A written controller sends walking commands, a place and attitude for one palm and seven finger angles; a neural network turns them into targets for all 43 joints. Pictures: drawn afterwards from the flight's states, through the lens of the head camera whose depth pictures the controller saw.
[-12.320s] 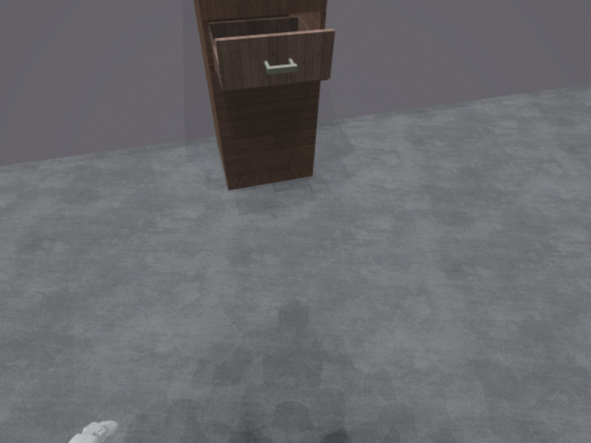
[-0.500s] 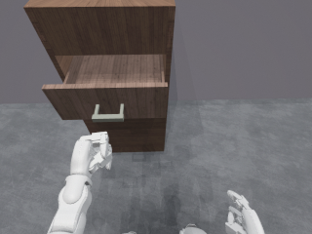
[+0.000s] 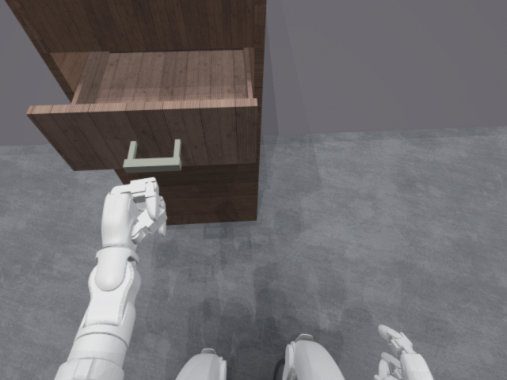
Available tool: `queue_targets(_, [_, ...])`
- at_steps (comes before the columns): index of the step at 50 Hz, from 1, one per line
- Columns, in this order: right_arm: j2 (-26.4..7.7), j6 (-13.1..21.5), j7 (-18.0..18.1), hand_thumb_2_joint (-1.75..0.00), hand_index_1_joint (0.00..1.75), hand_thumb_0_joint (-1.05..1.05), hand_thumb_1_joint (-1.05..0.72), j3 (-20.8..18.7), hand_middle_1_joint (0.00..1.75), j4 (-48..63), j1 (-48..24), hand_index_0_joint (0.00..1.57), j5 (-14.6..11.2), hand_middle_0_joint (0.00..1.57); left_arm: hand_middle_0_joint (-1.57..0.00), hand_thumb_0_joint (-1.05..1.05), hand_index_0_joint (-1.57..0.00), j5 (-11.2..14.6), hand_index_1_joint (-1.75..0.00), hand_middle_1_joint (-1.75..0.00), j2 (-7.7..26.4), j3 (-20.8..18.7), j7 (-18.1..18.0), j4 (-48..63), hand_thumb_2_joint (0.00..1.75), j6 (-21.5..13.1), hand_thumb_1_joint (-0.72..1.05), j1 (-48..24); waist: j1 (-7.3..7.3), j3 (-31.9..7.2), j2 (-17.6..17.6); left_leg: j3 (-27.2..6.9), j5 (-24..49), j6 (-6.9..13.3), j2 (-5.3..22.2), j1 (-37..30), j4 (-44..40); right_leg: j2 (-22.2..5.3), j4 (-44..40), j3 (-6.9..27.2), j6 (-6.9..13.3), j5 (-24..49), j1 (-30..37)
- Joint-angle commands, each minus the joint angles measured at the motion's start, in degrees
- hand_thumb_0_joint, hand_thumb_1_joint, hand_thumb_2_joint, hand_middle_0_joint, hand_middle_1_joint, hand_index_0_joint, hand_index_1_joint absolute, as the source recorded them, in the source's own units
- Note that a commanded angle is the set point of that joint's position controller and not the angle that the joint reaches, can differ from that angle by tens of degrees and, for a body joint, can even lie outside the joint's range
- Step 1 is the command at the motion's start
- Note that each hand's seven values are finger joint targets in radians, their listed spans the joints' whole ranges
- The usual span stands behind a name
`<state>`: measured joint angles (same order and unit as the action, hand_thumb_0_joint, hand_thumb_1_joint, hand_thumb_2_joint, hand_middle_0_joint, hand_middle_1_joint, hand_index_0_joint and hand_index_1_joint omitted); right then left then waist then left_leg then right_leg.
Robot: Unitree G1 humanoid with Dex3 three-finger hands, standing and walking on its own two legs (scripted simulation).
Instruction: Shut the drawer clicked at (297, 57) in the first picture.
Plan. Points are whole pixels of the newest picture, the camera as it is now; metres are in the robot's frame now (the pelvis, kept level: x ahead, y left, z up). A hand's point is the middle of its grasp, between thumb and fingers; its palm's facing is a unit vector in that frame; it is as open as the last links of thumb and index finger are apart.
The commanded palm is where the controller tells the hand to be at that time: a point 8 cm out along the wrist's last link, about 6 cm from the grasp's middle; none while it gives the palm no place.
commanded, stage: bring the fist close to the handle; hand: left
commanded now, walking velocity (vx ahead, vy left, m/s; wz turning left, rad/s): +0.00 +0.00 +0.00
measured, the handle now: (154, 155) +0.50 +0.20 +0.00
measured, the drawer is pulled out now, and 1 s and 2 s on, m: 0.16 0.16 0.07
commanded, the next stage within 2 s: push the drawer shut in 0.72 s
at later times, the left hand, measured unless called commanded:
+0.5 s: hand (171, 202) +0.40 +0.16 +0.00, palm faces +0.05 -1.00 -0.04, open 3.3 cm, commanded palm +0.37 +0.21 +0.01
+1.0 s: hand (170, 195) +0.41 +0.16 +0.00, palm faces +0.07 -1.00 -0.04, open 3.3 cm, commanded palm +0.39 +0.21 +0.01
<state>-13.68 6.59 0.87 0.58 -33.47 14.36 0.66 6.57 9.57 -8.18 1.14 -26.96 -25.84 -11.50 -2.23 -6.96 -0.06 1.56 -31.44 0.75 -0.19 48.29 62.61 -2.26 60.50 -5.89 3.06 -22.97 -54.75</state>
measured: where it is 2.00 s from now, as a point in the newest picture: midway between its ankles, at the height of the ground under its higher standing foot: outside the picture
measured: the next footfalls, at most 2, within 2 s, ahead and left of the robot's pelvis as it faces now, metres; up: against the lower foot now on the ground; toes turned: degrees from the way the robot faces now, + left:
none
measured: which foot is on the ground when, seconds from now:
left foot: down 0.00-1.00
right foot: down 0.00-1.00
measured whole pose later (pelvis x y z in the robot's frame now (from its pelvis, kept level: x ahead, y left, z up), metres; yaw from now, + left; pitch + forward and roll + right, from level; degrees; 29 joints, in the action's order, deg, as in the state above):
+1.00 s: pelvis +0.00 +0.01 -0.02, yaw +0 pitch +23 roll -1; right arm -13.9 2.8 0.2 0.5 -34.1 13.5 1.5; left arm 4.9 11.6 -11.5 0.5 -42.1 -29.7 -26.3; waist -4.5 -8.0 -0.3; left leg 1.6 -33.8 1.9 -0.4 58.8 69.9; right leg -2.8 66.2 -5.7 2.1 -24.2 -64.7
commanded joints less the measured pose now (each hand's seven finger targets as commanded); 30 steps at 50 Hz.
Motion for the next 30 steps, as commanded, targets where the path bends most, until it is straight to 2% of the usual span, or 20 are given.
queue_targets(1, [-7.7, 2.2, 0.1, -0.90, 0.30, 0.00, -0.90, -2.7, 0.30, 6.1, 1.0, 0.20, 0.0, 0.20, -1.40, 0.00, -1.40, 0.4, -1.60, -1.60, 6.7, -1.6, 1.5, 7.1, 0.90, -4.6, 0.90, -16.5, -0.54, -19.1, -0.2, -1.7, 12.5, -0.1, -1.2, 2.4, -7.6, 0.8, -6.6, 6.7, -1.7, 8.7, 20.2])
queue_targets(4, [-8.2, 2.0, 0.4, -0.90, 0.30, 0.00, -0.90, -2.9, 0.30, 6.0, 1.6, 0.20, 0.0, 0.20, -1.40, 0.00, -1.40, 1.1, -1.60, -1.60, 7.1, -1.8, 2.3, 5.8, 0.90, -4.6, 0.90, -20.2, -1.42, -21.0, 0.9, -1.9, 13.0, 0.1, -1.1, 2.9, -6.6, 1.0, -5.6, 6.5, -1.7, 9.5, 19.3])
queue_targets(6, [-8.2, 1.8, 0.3, -0.90, 0.30, 0.00, -0.90, -3.0, 0.30, 5.5, 2.1, 0.20, 0.1, 0.20, -1.40, 0.00, -1.40, 1.4, -1.60, -1.60, 7.9, -3.2, 2.0, 5.2, 0.90, -5.2, 0.90, -21.9, -0.96, -23.0, 0.2, -2.0, 13.7, -0.1, -1.2, 3.3, -6.1, 0.8, -4.6, 6.5, -1.8, 10.3, 19.4])
queue_targets(7, [-8.2, 1.8, 0.3, -0.90, 0.30, 0.00, -0.90, -3.0, 0.30, 5.2, 2.1, 0.20, 0.2, 0.20, -1.40, 0.00, -1.40, 1.4, -1.60, -1.60, 7.9, -3.5, 1.8, 3.9, 0.90, -5.5, 0.90, -22.7, -1.34, -22.8, 1.0, -2.0, 13.5, 0.0, -1.2, 3.8, -5.7, 0.9, -4.5, 6.5, -1.9, 10.3, 18.8])
queue_targets(9, [-8.3, 1.7, 0.4, -0.90, 0.30, 0.00, -0.90, -3.1, 0.30, 4.9, 2.3, 0.20, 0.4, 0.20, -1.40, 0.00, -1.40, 1.2, -1.60, -1.60, 10.9, -6.1, 1.1, 3.4, 0.90, -6.7, 0.90, -24.7, -1.09, -24.1, 1.0, -1.9, 13.3, 0.1, -1.3, 5.6, -4.5, 0.9, -3.5, 7.1, -1.8, 10.4, 19.0])
queue_targets(10, [-8.2, 1.5, 0.3, -0.90, 0.30, 0.00, -0.90, -3.0, 0.30, 4.8, 2.6, 0.20, 0.6, 0.20, -1.40, 0.00, -1.40, 1.0, -1.60, -1.60, 10.7, -6.4, 0.8, 2.8, 0.90, -7.2, 0.90, -25.3, -1.05, -25.2, 1.1, -1.9, 13.8, 0.1, -1.3, 5.9, -4.2, 0.9, -2.9, 7.2, -1.9, 11.3, 19.1])
queue_targets(11, [-8.1, 1.4, 0.2, -0.90, 0.30, 0.00, -0.90, -3.0, 0.30, 4.5, 2.6, 0.20, 0.7, 0.20, -1.40, 0.00, -1.40, 0.7, -1.60, -1.60, 10.9, -6.8, 0.6, 1.2, 0.90, -7.5, 0.90, -24.8, -0.94, -24.7, 0.3, -1.6, 13.5, 0.0, -1.4, 6.7, -3.8, 0.8, -2.7, 7.3, -1.9, 11.1, 18.6])
queue_targets(12, [-8.0, 1.3, 0.0, -0.90, 0.30, 0.00, -0.90, -3.0, 0.30, 4.2, 2.5, 0.20, 0.7, 0.20, -1.40, 0.00, -1.40, 0.6, -1.60, -1.60, 10.3, -6.3, 0.6, -0.2, 0.90, -7.8, 0.90, -25.8, -1.62, -23.7, 1.1, -1.6, 12.4, 0.1, -1.4, 7.6, -3.5, 0.8, -2.8, 7.4, -2.1, 9.9, 17.5])
queue_targets(14, [-8.3, 1.0, 0.0, -0.90, 0.30, 0.00, -0.90, -3.0, 0.30, 4.4, 2.9, 0.20, 0.9, 0.20, -1.40, 0.00, -1.40, 0.1, -1.60, -1.60, 12.4, -8.1, 0.6, -1.5, 0.90, -8.4, 0.90, -26.2, -1.08, -25.0, 0.9, -1.7, 12.2, 0.2, -1.4, 9.1, -2.9, 1.0, -1.8, 7.7, -1.8, 9.7, 17.6])
queue_targets(15, [-8.2, 0.9, -0.2, -0.90, 0.30, 0.00, -0.90, -3.0, 0.30, 4.1, 3.0, 0.20, 0.8, 0.20, -1.40, 0.00, -1.40, 0.0, -1.60, -1.60, 11.0, -6.8, 1.0, -2.5, 0.90, -8.5, 0.90, -26.7, -1.66, -25.3, 0.3, -1.4, 12.4, 0.2, -1.4, 8.9, -2.5, 0.9, -1.6, 7.7, -1.9, 10.3, 17.0])
queue_targets(19, [-8.6, 0.4, -0.6, -0.90, 0.30, 0.00, -0.90, -3.3, 0.30, 4.9, 3.8, 0.20, 0.7, 0.20, -1.40, 0.00, -1.40, 0.6, -1.60, -1.60, 10.0, -5.1, 2.3, -0.7, 0.90, -8.2, 0.90, -28.2, -1.57, -27.9, -3.2, -1.8, 15.0, 0.0, -1.2, 5.6, -2.9, 1.4, -0.9, 6.7, -1.5, 12.2, 16.0])
queue_targets(22, [-8.9, -0.2, -0.4, -0.90, 0.30, 0.00, -0.90, -3.5, 0.30, 4.8, 4.4, 0.20, 0.4, 0.20, -1.40, 0.00, -1.40, 1.4, -1.60, -1.60, 12.0, -7.0, 2.6, 0.7, 0.90, -7.4, 0.90, -28.8, -1.58, -29.8, -1.0, -1.9, 15.8, 0.0, -0.9, 5.5, -3.1, 1.4, -1.1, 6.8, -1.9, 13.3, 17.9])
queue_targets(23, [-8.7, -0.3, -0.4, -0.90, 0.30, 0.00, -0.90, -3.5, 0.30, 4.8, 4.5, 0.20, 0.4, 0.20, -1.40, 0.00, -1.40, 1.4, -1.60, -1.60, 10.7, -6.0, 2.5, 0.8, 0.90, -7.1, 0.90, -28.4, -1.73, -29.6, -1.5, -1.8, 15.6, 0.0, -1.0, 5.2, -3.3, 1.4, -1.4, 6.8, -1.9, 13.1, 17.7])
queue_targets(24, [-8.9, -0.3, -0.3, -0.90, 0.30, 0.00, -0.90, -3.4, 0.30, 5.1, 4.7, 0.20, 0.4, 0.20, -1.40, 0.00, -1.40, 1.7, -1.60, -1.60, 11.0, -5.9, 2.4, 1.6, 0.90, -7.0, 0.90, -29.4, -2.08, -29.8, -1.0, -2.2, 16.1, 0.1, -1.0, 5.0, -3.2, 1.6, -1.1, 6.4, -1.8, 13.5, 17.7])
queue_targets(25, [-8.9, -0.4, -0.3, -0.90, 0.30, 0.00, -0.90, -3.6, 0.30, 4.7, 4.9, 0.20, 0.4, 0.20, -1.40, 0.00, -1.40, 1.6, -1.60, -1.60, 12.1, -7.4, 2.0, 1.8, 0.90, -7.1, 0.90, -28.4, -1.57, -30.1, 0.2, -2.3, 16.1, 0.0, -0.8, 5.0, -3.4, 1.6, -1.1, 6.3, -1.9, 13.4, 18.1])
queue_targets(26, [-8.8, -0.5, -0.4, -0.90, 0.30, 0.00, -0.90, -3.5, 0.30, 4.8, 4.7, 0.20, 0.4, 0.20, -1.40, 0.00, -1.40, 1.6, -1.60, -1.60, 10.8, -6.6, 1.8, 0.9, 0.90, -7.0, 0.90, -27.0, -1.76, -28.7, 0.2, -2.0, 15.3, 0.0, -0.9, 5.4, -3.6, 1.6, -1.6, 6.3, -2.0, 12.7, 17.8])
queue_targets(27, [-8.8, -0.7, -0.4, -0.90, 0.30, 0.00, -0.90, -3.4, 0.30, 4.8, 4.7, 0.20, 0.3, 0.20, -1.40, 0.00, -1.40, 1.7, -1.60, -1.60, 11.1, -7.2, 1.5, 0.0, 0.90, -6.9, 0.90, -25.8, -1.63, -27.2, 1.8, -2.1, 14.5, 0.1, -0.8, 6.1, -3.9, 1.6, -1.9, 6.2, -2.0, 11.8, 17.5])
queue_targets(28, [-8.7, -0.7, -0.4, -0.90, 0.30, 0.00, -0.90, -3.3, 0.30, 4.7, 4.6, 0.20, 0.4, 0.20, -1.40, 0.00, -1.40, 1.4, -1.60, -1.60, 10.1, -6.0, 1.3, 0.2, 0.90, -7.0, 0.90, -26.9, -2.08, -26.3, 0.8, -2.1, 14.4, 0.1, -0.9, 6.3, -4.0, 1.5, -1.8, 6.1, -2.0, 11.8, 17.0])
queue_targets(29, [-8.9, -0.8, -0.4, -0.90, 0.30, 0.00, -0.90, -3.3, 0.30, 4.9, 4.6, 0.20, 0.5, 0.20, -1.40, 0.00, -1.40, 1.3, -1.60, -1.60, 11.0, -6.6, 1.2, 0.0, 0.90, -6.9, 0.90, -26.4, -1.92, -25.7, 1.2, -2.3, 14.4, 0.2, -0.9, 6.4, -3.9, 1.7, -1.9, 5.9, -1.9, 11.6, 16.9])
queue_targets(30, [-8.8, -1.0, -0.5, -0.90, 0.30, 0.00, -0.90, -3.3, 0.30, 4.9, 4.6, 0.20, 0.4, 0.20, -1.40, 0.00, -1.40, 0.8, -1.60, -1.60, 11.1, -6.8, 1.1, 0.0, 0.90, -7.0, 0.90, -25.5, -1.28, -25.6, -0.1, -2.2, 14.6, -0.1, -0.9, 5.9, -4.4, 1.6, -1.7, 5.8, -1.7, 11.4, 16.5])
